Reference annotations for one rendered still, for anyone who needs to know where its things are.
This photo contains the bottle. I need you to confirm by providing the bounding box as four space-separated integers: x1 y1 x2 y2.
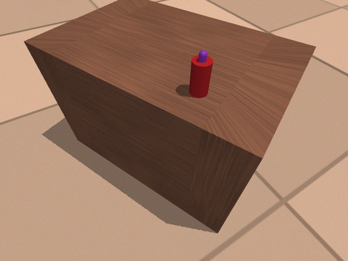
189 50 213 98

